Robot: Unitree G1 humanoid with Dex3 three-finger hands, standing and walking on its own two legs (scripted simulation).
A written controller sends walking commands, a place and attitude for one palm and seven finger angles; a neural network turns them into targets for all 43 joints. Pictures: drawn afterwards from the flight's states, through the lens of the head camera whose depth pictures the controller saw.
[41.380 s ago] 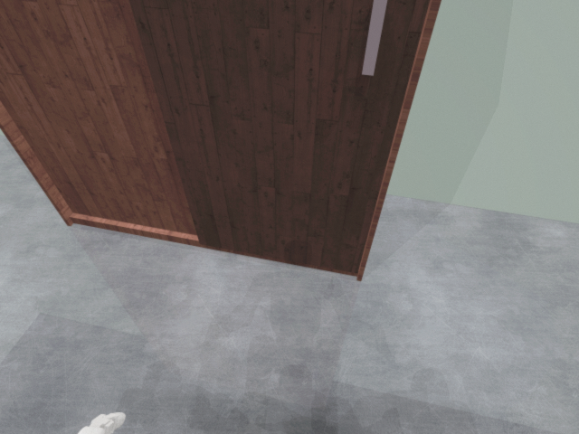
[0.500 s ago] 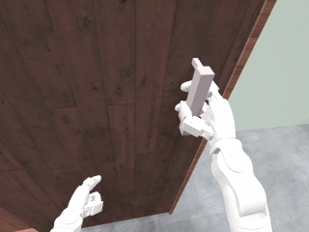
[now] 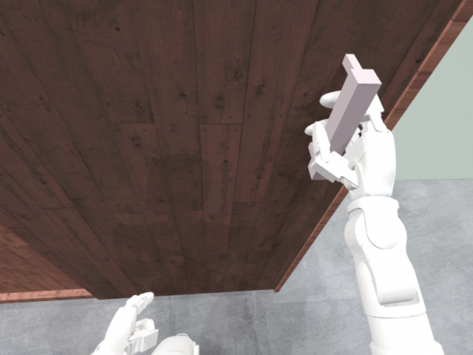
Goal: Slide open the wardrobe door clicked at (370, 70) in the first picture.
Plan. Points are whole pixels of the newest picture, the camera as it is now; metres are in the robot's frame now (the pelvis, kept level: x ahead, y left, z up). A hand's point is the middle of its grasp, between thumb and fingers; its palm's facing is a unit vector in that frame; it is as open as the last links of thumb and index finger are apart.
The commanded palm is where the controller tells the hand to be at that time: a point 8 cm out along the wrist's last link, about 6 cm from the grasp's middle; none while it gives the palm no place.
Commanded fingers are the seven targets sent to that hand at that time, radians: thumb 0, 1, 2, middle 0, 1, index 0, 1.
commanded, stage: step sideways, sliding the door along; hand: right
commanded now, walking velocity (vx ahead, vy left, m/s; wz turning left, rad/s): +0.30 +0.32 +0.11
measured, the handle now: (333, 122) +0.38 -0.11 +0.21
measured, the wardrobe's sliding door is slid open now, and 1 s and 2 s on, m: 0.00 0.14 0.35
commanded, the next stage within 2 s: none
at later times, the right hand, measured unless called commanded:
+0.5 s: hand (290, 151) +0.34 -0.05 +0.20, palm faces +0.14 +0.99 -0.02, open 6.6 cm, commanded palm +0.31 -0.03 +0.19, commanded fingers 0.00 -0.90 -0.90 0.45 1.40 0.45 1.40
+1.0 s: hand (212, 151) +0.33 +0.05 +0.19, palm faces +0.24 +0.97 -0.03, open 6.8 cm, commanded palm +0.30 +0.07 +0.19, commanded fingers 0.00 -0.90 -0.90 0.45 1.40 0.45 1.40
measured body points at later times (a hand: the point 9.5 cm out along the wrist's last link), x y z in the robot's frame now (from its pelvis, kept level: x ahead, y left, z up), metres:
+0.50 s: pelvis +0.02 +0.09 +0.01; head +0.08 +0.06 +0.45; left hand +0.25 +0.27 -0.07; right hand +0.32 -0.10 +0.20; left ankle +0.04 +0.25 -0.60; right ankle +0.01 -0.05 -0.73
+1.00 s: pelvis +0.02 +0.20 -0.03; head +0.07 +0.19 +0.42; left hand +0.24 +0.45 -0.10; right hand +0.32 +0.00 +0.20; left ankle +0.14 +0.35 -0.72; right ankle +0.06 +0.12 -0.74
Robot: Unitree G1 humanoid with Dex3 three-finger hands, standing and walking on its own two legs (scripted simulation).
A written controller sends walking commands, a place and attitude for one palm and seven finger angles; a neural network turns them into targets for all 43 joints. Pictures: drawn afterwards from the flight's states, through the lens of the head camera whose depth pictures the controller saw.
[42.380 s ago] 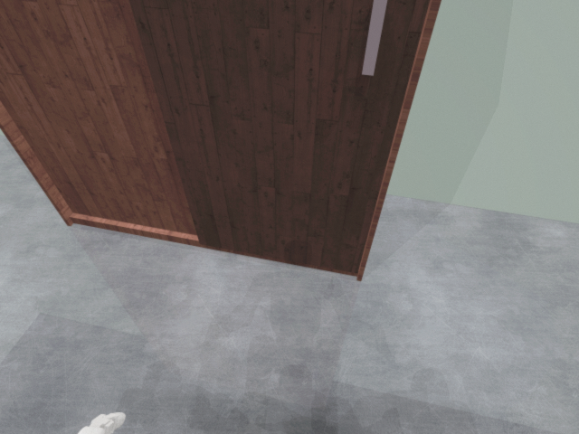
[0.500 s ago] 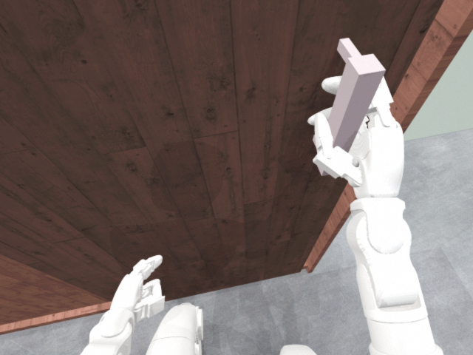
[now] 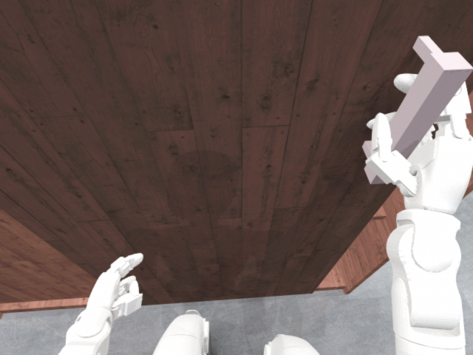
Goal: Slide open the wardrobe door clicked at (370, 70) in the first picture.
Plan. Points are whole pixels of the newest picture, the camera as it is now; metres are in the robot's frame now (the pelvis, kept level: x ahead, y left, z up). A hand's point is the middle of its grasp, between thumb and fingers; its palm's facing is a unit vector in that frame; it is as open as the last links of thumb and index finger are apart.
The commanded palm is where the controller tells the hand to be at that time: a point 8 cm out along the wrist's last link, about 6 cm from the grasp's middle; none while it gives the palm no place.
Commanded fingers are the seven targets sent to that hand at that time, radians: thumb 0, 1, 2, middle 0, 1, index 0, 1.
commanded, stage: step sideways, sliding the door along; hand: right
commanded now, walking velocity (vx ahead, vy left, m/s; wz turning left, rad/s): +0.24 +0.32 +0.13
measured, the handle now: (398, 117) +0.35 -0.18 +0.24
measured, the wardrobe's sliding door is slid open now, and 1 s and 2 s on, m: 0.14 0.35 0.44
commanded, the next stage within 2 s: stop walking and hold the door there in 1.94 s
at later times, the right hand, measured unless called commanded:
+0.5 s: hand (270, 157) +0.30 -0.03 +0.22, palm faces +0.20 +0.98 -0.06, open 6.8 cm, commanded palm +0.26 -0.01 +0.21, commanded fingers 0.00 -0.90 -0.90 0.45 1.40 0.45 1.40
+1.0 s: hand (192, 163) +0.29 +0.06 +0.23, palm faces +0.12 +0.99 -0.03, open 6.8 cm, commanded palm +0.26 +0.08 +0.21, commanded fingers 0.00 -0.90 -0.90 0.45 1.40 0.45 1.40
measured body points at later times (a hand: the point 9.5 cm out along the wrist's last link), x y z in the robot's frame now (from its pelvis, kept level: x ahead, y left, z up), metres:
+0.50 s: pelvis -0.03 +0.11 +0.01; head +0.01 +0.12 +0.46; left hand +0.21 +0.27 -0.07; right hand +0.28 -0.08 +0.23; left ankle -0.01 +0.24 -0.71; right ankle +0.03 -0.06 -0.69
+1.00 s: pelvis -0.04 +0.19 +0.04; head +0.01 +0.17 +0.49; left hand +0.15 +0.38 -0.05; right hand +0.27 +0.01 +0.23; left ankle -0.01 +0.37 -0.66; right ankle +0.01 +0.03 -0.71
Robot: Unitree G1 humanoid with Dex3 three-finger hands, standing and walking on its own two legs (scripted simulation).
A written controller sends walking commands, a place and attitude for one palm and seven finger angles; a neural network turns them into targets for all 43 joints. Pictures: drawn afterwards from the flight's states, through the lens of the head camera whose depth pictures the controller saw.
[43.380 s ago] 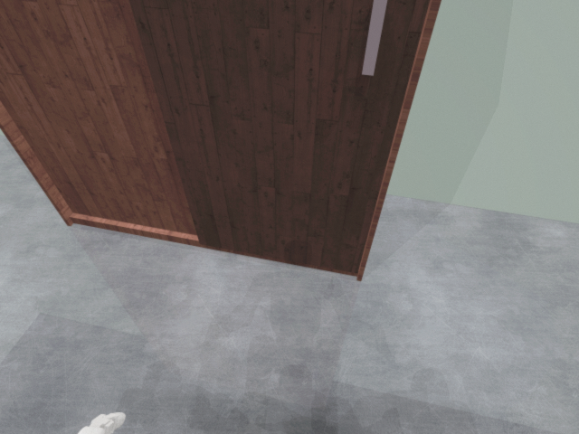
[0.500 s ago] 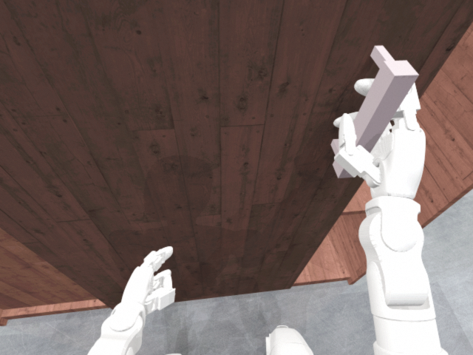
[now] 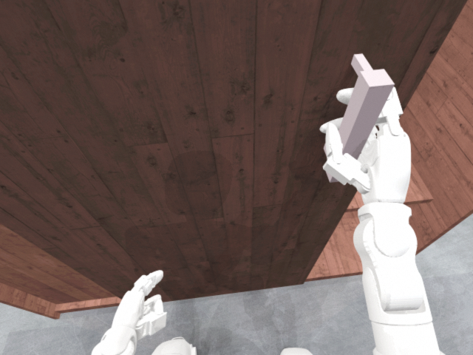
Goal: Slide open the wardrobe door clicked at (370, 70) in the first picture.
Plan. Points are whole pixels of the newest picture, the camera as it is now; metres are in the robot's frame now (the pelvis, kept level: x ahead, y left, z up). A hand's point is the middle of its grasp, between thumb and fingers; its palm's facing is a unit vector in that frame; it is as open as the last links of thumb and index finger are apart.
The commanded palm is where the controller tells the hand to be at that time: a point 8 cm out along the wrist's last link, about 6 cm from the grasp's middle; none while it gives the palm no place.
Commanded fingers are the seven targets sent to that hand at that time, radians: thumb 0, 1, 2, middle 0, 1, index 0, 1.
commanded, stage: step sideways, sliding the door along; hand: right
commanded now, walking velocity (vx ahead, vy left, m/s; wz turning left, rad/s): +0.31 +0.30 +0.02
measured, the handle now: (346, 123) +0.36 -0.17 +0.20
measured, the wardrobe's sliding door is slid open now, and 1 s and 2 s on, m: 0.35 0.44 0.44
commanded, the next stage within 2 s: stop walking and hold the door there in 0.94 s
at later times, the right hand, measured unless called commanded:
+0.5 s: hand (267, 161) +0.32 -0.06 +0.19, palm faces +0.18 +0.98 +0.02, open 6.7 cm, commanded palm +0.29 -0.04 +0.17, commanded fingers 0.00 -0.90 -0.90 0.45 1.40 0.45 1.40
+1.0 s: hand (266, 157) +0.33 -0.06 +0.18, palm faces +0.39 +0.92 -0.02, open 6.7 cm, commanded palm +0.29 -0.04 +0.18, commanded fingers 0.00 -0.90 -0.90 0.45 1.40 0.45 1.40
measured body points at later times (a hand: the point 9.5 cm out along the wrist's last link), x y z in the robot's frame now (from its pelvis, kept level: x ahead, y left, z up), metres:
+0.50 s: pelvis +0.02 +0.09 +0.00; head +0.07 +0.04 +0.45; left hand +0.23 +0.29 -0.07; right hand +0.30 -0.11 +0.18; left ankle +0.05 +0.24 -0.65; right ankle +0.03 -0.04 -0.75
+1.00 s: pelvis +0.05 +0.16 +0.00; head +0.09 +0.11 +0.44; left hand +0.24 +0.38 -0.08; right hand +0.30 -0.11 +0.18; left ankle +0.04 +0.30 -0.66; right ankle +0.05 +0.07 -0.75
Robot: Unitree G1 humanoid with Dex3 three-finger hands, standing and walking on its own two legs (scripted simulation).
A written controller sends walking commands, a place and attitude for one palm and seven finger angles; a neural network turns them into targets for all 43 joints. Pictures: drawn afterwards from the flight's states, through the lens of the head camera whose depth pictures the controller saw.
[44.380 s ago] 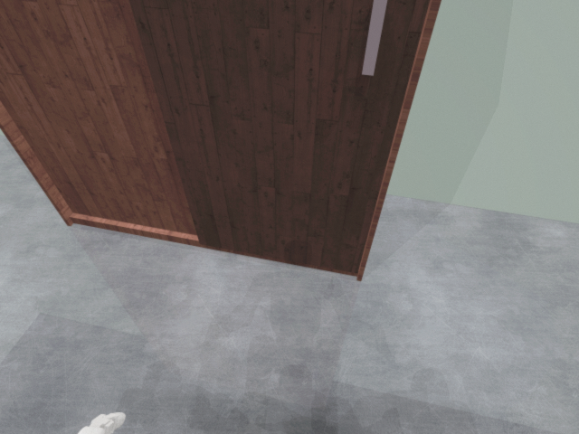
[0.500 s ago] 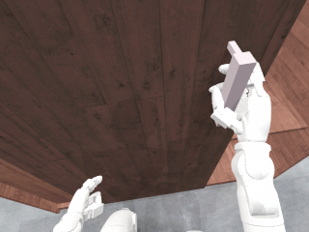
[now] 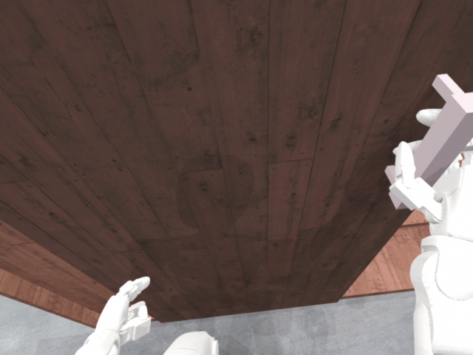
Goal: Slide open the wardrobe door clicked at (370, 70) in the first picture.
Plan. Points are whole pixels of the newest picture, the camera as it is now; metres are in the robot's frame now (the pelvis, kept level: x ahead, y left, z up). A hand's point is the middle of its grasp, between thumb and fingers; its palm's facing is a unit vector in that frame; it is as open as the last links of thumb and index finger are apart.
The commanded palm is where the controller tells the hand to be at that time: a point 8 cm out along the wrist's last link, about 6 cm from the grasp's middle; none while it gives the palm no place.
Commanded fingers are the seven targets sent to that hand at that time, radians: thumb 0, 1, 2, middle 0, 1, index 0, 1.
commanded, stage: stop walking and hold the door there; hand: right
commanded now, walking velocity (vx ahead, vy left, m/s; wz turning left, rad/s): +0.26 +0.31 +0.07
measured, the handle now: (421, 148) +0.32 -0.24 +0.20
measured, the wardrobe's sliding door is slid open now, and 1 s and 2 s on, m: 0.44 0.44 0.44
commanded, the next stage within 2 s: none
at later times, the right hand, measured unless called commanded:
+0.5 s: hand (409, 176) +0.29 -0.22 +0.18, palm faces +0.46 +0.85 -0.25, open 6.7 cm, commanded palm +0.24 -0.25 +0.16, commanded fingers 0.00 -0.90 -0.90 0.45 1.40 0.45 1.40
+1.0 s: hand (408, 176) +0.29 -0.22 +0.18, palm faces +0.49 +0.83 -0.25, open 6.7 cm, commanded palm +0.25 -0.24 +0.16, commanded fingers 0.00 -0.90 -0.90 0.45 1.40 0.45 1.40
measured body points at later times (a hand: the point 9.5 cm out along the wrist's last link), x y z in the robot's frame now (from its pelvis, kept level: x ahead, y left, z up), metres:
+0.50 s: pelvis +0.00 +0.05 -0.01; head +0.00 +0.05 +0.44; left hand +0.16 +0.31 -0.09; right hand +0.26 -0.26 +0.19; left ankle +0.03 +0.19 -0.75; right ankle +0.00 -0.05 -0.75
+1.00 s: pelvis -0.02 +0.05 +0.00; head -0.02 +0.06 +0.45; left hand +0.09 +0.31 -0.11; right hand +0.26 -0.26 +0.19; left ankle +0.03 +0.19 -0.75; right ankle +0.00 -0.05 -0.75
